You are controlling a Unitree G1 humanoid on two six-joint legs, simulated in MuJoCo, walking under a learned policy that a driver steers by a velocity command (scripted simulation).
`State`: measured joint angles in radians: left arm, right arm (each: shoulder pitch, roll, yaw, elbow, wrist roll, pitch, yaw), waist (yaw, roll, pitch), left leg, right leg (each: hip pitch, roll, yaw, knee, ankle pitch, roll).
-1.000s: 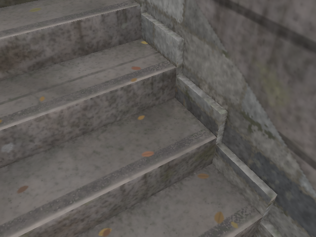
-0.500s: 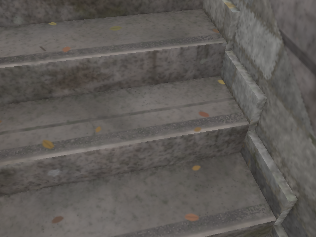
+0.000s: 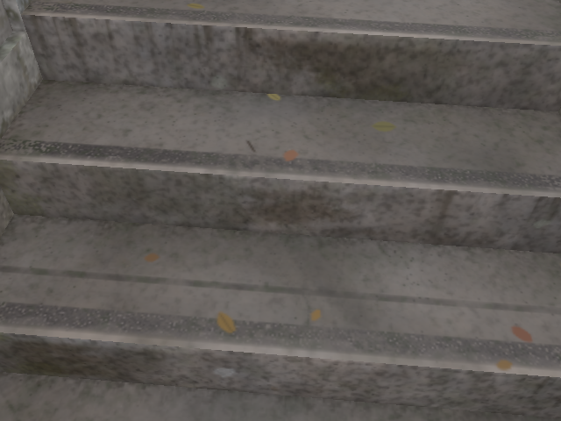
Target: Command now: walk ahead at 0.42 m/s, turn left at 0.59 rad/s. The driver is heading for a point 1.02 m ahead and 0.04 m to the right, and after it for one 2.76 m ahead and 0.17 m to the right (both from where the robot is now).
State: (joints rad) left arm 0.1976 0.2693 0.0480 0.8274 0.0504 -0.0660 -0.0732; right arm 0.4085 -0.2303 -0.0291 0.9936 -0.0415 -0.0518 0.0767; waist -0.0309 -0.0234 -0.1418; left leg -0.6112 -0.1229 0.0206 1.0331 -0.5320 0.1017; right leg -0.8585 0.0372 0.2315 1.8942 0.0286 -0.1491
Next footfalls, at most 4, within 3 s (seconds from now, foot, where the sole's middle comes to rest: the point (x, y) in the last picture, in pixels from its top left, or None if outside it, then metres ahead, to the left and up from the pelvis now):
0.32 right None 0.34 -0.10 -0.55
0.88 left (145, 294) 0.66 0.27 -0.39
1.50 right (260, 143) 0.92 0.04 -0.23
2.10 left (185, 3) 1.22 0.21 -0.07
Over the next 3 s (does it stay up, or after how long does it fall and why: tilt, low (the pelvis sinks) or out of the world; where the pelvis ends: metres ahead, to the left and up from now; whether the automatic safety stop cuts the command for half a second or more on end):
stays up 1.08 0.13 0.55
